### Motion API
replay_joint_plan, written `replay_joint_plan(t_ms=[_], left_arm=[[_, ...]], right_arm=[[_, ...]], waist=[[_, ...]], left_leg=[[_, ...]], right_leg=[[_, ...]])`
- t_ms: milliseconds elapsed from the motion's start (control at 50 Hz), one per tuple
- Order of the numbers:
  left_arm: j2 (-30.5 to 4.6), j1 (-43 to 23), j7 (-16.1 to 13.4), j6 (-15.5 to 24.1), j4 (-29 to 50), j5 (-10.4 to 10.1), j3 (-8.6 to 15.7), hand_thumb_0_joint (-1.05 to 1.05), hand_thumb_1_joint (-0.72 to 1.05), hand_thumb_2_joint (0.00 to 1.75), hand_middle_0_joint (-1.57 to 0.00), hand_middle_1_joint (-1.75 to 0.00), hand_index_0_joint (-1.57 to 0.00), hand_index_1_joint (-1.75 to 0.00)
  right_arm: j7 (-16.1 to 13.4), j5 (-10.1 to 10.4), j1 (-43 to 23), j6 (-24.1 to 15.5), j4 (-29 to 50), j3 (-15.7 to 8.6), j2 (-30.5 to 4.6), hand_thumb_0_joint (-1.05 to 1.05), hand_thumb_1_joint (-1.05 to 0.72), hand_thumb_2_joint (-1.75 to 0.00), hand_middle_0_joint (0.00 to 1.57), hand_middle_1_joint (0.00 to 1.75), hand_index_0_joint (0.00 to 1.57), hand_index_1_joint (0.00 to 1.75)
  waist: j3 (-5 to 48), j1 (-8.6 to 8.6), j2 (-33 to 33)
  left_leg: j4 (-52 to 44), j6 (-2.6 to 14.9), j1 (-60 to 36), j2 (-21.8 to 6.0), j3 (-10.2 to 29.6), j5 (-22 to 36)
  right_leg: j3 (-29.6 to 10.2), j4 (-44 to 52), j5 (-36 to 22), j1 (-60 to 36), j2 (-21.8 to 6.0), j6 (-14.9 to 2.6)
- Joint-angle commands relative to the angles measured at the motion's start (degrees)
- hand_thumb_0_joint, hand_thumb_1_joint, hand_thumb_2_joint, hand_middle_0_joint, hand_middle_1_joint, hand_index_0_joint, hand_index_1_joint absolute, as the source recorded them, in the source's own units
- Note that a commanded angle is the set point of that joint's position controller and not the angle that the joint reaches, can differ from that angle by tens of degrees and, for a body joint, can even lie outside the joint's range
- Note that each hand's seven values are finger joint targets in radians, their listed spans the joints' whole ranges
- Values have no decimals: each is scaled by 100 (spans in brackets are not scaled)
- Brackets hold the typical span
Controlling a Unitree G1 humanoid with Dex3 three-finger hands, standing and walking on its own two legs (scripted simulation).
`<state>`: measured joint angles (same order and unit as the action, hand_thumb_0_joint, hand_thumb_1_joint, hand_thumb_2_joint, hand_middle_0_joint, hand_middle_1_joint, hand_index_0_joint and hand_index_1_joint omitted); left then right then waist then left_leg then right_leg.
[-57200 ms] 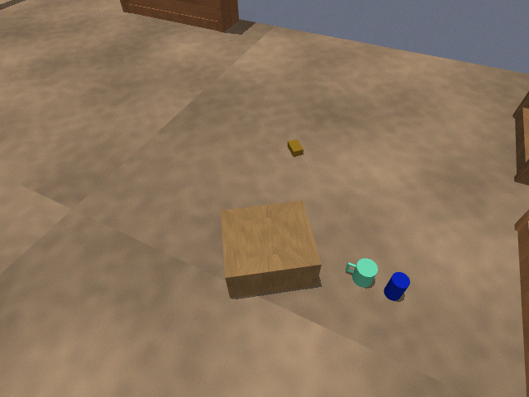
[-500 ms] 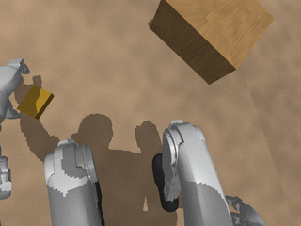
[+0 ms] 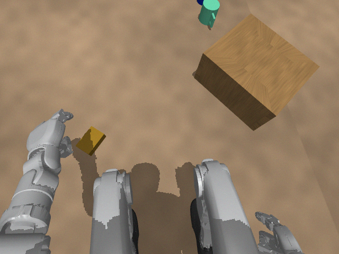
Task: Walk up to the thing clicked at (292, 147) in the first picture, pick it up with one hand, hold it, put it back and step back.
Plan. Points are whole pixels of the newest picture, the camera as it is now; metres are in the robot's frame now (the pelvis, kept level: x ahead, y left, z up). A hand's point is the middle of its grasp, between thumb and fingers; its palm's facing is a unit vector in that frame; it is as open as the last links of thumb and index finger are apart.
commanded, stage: home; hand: left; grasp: from above
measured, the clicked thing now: (91, 141) +0.47 +0.27 -0.40
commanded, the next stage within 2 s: none
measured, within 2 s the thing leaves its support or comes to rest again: neither
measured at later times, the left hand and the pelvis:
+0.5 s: hand (39, 193) +0.26 +0.20 +0.09, palm faces +0.04 -0.95 -0.32, open 7.3 cm; pelvis +0.03 -0.01 +0.19, yaw +4 degrees
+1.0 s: hand out of the picture +0.23 +0.20 +0.25, palm faces +0.16 -0.96 -0.21, open 7.4 cm; pelvis +0.09 +0.00 +0.30, yaw +6 degrees
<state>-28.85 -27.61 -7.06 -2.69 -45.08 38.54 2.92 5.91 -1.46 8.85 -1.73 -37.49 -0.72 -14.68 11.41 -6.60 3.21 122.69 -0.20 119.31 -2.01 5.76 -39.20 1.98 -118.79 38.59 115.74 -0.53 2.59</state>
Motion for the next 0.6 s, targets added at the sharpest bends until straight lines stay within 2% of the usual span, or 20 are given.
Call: replay_joint_plan(t_ms=[0,40,60,80,100,120,160,200,220,260,280,300,320,360,420,460,480,520,540,580], left_arm=[[-776,-33,425,-111,1873,-980,242,0,98,112,-25,-46,-24,-46],[-669,-51,468,-63,2647,-1327,273,0,97,106,-24,-41,-23,-42],[-740,-6,449,-50,2974,-1463,386,0,95,101,-23,-38,-22,-38],[-767,128,419,-41,3059,-1599,488,0,92,96,-21,-34,-21,-34],[-529,437,408,-49,3092,-1724,387,0,91,93,-21,-32,-21,-32],[-438,687,373,-45,3261,-1856,435,0,91,91,-20,-31,-20,-31],[-478,894,299,-133,3629,-2060,566,0,92,94,-21,-33,-21,-33],[-283,1362,268,-325,3841,-2315,497,0,95,101,-23,-38,-22,-38],[-51,1680,273,-454,3734,-2451,377,0,95,103,-23,-39,-23,-40],[-67,1768,261,-658,4126,-2788,483,0,95,102,-23,-39,-22,-39],[131,2080,284,-791,4079,-2939,336,0,93,97,-22,-35,-21,-35],[251,2281,298,-904,4266,-3096,292,0,91,92,-20,-31,-20,-31],[215,2397,298,-1020,4424,-3218,323,0,90,90,-20,-30,-20,-30],[201,2599,265,-1226,4661,-3435,427,0,90,90,-20,-30,-20,-30],[496,2857,222,-1464,4759,-3674,341,0,90,90,-20,-30,-20,-30],[597,3205,189,-1564,4843,-3847,432,0,90,90,-20,-30,-20,-30],[659,3383,185,-1609,4966,-3919,424,0,90,90,-20,-30,-20,-30],[754,3725,184,-1709,4938,-4053,467,0,90,90,-20,-30,-20,-30],[832,3806,199,-1739,5036,-4093,415,0,90,90,-20,-30,-20,-30],[852,4109,207,-1801,5168,-4150,489,0,90,90,-20,-30,-20,-30]], right_arm=[[-281,168,466,-161,630,-459,-1124,0,-90,-90,20,30,20,30],[-357,202,350,-246,776,-472,-1045,0,-90,-90,20,30,20,30],[-402,223,291,-289,813,-465,-1018,0,-90,-90,20,30,20,30],[-448,250,253,-327,856,-452,-1011,0,-90,-90,20,30,20,30],[-490,252,168,-362,868,-428,-960,0,-90,-90,20,30,20,30],[-543,258,108,-390,895,-430,-924,0,-90,-90,20,30,20,30],[-638,285,44,-415,991,-448,-909,0,-90,-90,20,30,20,30],[-704,308,-10,-434,1087,-433,-873,0,-90,-90,20,30,20,30],[-737,324,-57,-450,1089,-426,-851,0,-90,-90,20,30,20,30],[-814,338,-97,-475,1145,-408,-859,0,-90,-90,20,30,20,30],[-857,350,-147,-496,1162,-385,-835,0,-90,-90,20,30,20,30],[-892,364,-131,-515,1174,-380,-812,0,-90,-90,20,30,20,30],[-933,377,-176,-539,1222,-350,-809,0,-90,-90,20,30,20,30],[-1005,397,-152,-579,1287,-297,-753,0,-90,-90,20,30,20,30],[-1131,419,-54,-659,1263,-170,-642,0,-90,-90,20,30,20,30],[-1242,423,40,-725,1255,-132,-605,0,-90,-90,20,30,20,30],[-1296,428,110,-758,1246,-124,-567,0,-90,-90,20,30,20,30],[-1381,421,180,-827,1274,-65,-538,0,-90,-90,20,30,20,30],[-1427,402,247,-859,1263,-61,-523,0,-90,-90,20,30,20,30],[-1503,391,316,-927,1322,-41,-504,0,-90,-90,20,30,20,30]], waist=[[2889,55,-71],[2940,76,125],[3088,166,265],[3118,188,255],[2912,164,321],[2846,204,421],[3025,286,578],[2976,280,504],[2819,239,362],[2928,236,294],[2670,181,217],[2565,169,193],[2544,219,213],[2395,209,116],[1967,154,118],[1837,215,178],[1847,185,167],[1655,228,114],[1626,154,141],[1506,228,141]], left_leg=[[-2166,289,-2699,129,-178,558],[-2408,276,-2964,117,-199,390],[-2467,270,-3160,122,-250,461],[-2603,258,-3321,108,-215,397],[-2766,245,-3404,103,-198,303],[-2917,228,-3582,98,-202,315],[-3198,188,-4072,83,-216,424],[-3511,189,-4331,100,-208,390],[-3625,189,-4434,101,-224,412],[-3871,193,-4753,112,-190,374],[-4026,194,-4818,105,-191,282],[-4190,185,-5001,107,-188,304],[-4339,174,-5178,103,-171,284],[-4574,175,-5362,120,-191,389],[-5009,142,-5828,102,-148,675],[-5279,113,-6210,91,-126,965],[-5362,115,-6387,104,-179,1282],[-5592,114,-6626,118,-208,1607],[-5674,121,-6812,126,-273,1829],[-5931,110,-7149,143,-295,2051]], right_leg=[[312,1967,-1032,-2551,171,-366],[228,2202,-875,-2729,149,-375],[176,2316,-920,-2899,146,-382],[167,2383,-858,-2990,128,-382],[149,2482,-784,-3002,119,-384],[119,2578,-764,-3066,109,-398],[66,2827,-803,-3344,93,-405],[50,3161,-749,-3698,88,-395],[37,3337,-752,-3806,90,-389],[4,3656,-708,-4165,88,-369],[-9,3837,-623,-4276,91,-357],[-24,4023,-630,-4420,87,-352],[-52,4178,-600,-4585,90,-348],[-105,4545,-638,-5039,94,-331],[-86,4899,-904,-5375,102,-325],[-63,5129,-1146,-5651,108,-330],[-65,5296,-1405,-5916,111,-326],[-49,5547,-1691,-6285,108,-317],[-51,5705,-1906,-6473,114,-309],[-28,5946,-2083,-6805,120,-305]])
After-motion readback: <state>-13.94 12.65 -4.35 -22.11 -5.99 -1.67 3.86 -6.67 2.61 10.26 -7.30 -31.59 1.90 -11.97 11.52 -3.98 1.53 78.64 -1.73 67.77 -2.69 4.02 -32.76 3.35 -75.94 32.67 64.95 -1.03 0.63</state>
